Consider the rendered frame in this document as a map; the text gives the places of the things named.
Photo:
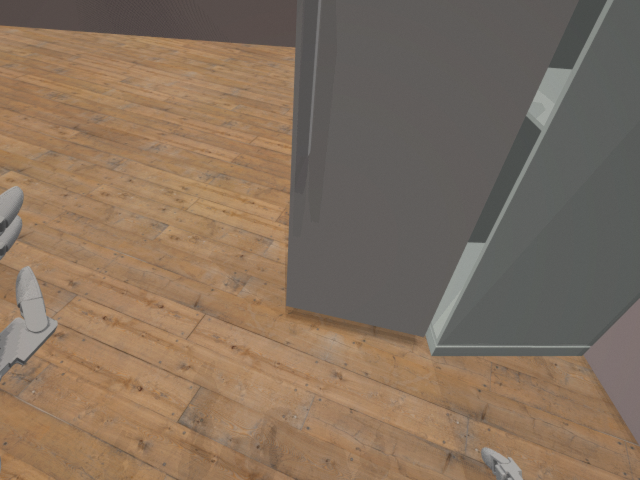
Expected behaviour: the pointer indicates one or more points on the left robot hand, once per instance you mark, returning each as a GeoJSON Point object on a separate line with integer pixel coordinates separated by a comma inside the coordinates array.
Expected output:
{"type": "Point", "coordinates": [22, 337]}

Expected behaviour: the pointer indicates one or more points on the handle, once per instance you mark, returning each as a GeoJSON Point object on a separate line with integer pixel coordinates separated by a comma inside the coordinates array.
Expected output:
{"type": "Point", "coordinates": [308, 74]}

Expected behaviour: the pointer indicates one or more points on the right robot hand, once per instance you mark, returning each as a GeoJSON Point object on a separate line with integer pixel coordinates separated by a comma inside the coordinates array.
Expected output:
{"type": "Point", "coordinates": [503, 468]}

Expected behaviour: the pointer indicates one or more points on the fridge door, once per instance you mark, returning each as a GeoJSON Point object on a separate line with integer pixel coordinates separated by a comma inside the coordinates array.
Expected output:
{"type": "Point", "coordinates": [417, 104]}

